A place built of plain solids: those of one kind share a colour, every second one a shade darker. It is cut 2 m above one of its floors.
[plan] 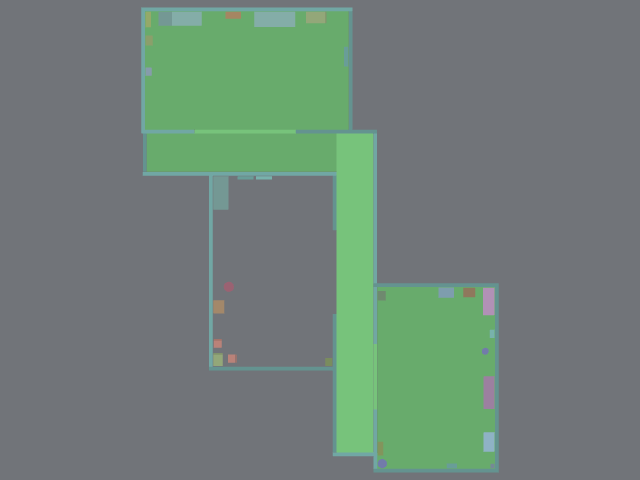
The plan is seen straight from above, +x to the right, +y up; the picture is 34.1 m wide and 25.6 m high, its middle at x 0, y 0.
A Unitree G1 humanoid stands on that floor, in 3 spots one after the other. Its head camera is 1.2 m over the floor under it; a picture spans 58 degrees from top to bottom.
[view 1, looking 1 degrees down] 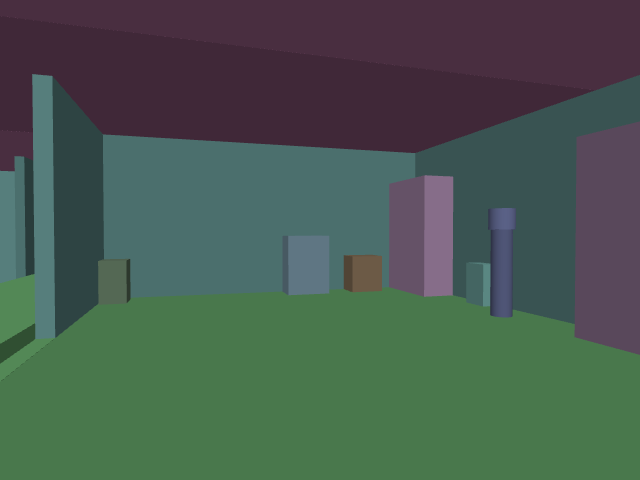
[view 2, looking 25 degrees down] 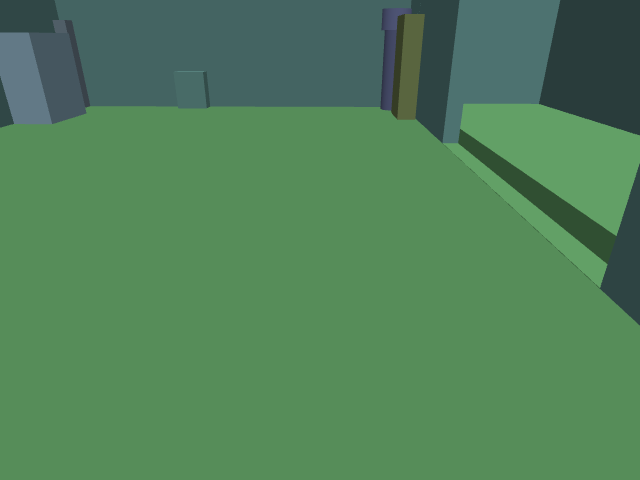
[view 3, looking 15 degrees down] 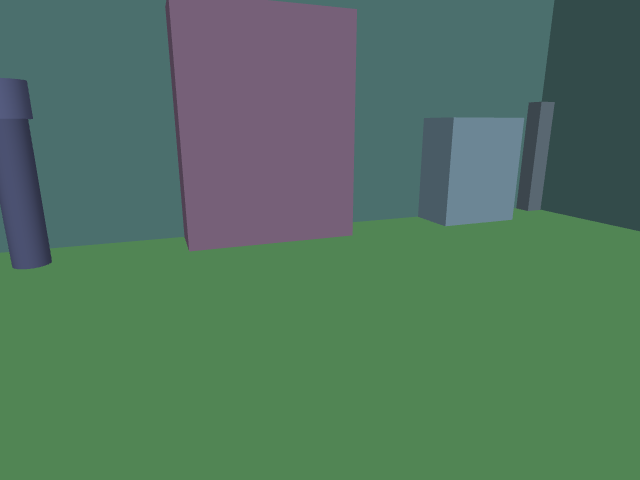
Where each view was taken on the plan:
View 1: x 4.49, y -11.12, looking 73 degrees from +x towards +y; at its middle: chest_drawers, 8.42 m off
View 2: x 4.49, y -3.55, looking -89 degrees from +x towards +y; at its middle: floor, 2.84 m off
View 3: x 4.49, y -7.00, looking -21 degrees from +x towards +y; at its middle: floor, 4.64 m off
